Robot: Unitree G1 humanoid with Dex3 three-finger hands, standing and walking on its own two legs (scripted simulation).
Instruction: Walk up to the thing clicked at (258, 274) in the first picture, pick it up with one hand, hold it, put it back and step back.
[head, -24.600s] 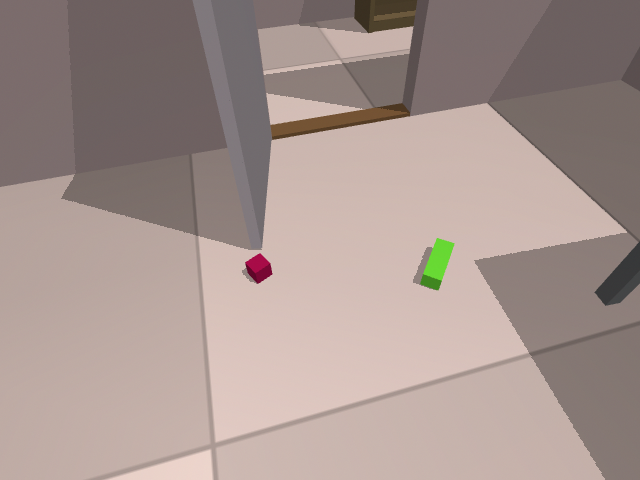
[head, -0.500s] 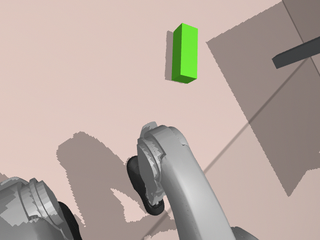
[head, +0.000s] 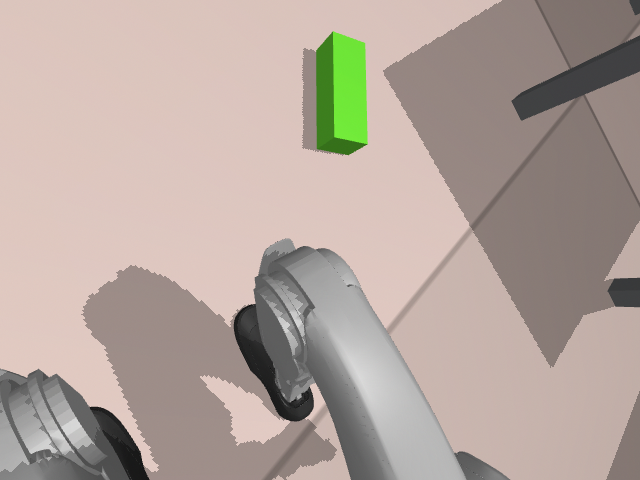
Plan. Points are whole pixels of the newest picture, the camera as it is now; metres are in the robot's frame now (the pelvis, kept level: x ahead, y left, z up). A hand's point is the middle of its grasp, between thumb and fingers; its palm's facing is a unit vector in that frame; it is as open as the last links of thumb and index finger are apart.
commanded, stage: open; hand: left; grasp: from above
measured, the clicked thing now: out of the picture +0.44 +0.34 -0.28
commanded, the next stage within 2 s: withdraw in 0.70 s
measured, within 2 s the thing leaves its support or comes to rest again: neither
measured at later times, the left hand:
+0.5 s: hand out of the picture +0.45 +0.32 -0.25, palm faces -0.28 -0.35 -0.89, open 13.2 cm
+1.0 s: hand out of the picture +0.47 +0.32 -0.24, palm faces -0.24 -0.36 -0.90, open 13.9 cm
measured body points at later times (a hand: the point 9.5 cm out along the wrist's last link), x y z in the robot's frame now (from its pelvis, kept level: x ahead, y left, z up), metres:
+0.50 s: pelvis +0.00 +0.00 +0.00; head +0.30 +0.11 +0.32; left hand +0.47 +0.33 -0.20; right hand +0.01 -0.24 -0.04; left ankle +0.07 +0.13 -0.29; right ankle +0.13 -0.12 -0.29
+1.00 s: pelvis +0.00 +0.00 +0.01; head +0.30 +0.11 +0.33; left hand +0.48 +0.33 -0.19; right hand +0.00 -0.24 -0.04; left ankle +0.07 +0.13 -0.29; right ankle +0.13 -0.12 -0.29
